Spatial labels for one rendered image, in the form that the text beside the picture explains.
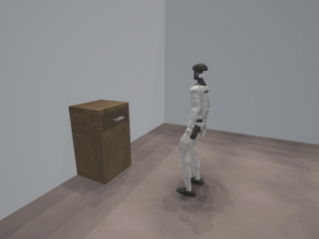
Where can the robot left hand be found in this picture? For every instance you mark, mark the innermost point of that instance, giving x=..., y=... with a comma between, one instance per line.
x=186, y=140

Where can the robot left foot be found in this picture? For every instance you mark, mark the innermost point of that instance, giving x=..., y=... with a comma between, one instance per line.
x=183, y=190

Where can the right robot forearm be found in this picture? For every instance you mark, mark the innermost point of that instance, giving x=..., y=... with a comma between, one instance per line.
x=204, y=117

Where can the cabinet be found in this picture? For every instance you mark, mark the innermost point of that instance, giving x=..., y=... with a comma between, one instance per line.
x=100, y=155

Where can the drawer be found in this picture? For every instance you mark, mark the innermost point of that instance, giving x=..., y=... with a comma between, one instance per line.
x=109, y=119

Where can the right robot upper arm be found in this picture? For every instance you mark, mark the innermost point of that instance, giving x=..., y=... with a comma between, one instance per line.
x=208, y=101

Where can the left robot forearm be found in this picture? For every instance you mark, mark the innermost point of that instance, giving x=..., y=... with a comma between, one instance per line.
x=192, y=121

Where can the left robot upper arm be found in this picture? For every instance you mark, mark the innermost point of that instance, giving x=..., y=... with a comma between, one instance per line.
x=195, y=91

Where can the handle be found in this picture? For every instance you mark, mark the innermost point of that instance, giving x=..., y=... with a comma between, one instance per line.
x=119, y=118

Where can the robot right hand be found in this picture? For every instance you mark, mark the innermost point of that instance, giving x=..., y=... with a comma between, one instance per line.
x=204, y=130

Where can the humanoid robot head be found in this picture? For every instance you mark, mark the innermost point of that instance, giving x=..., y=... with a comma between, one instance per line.
x=198, y=69

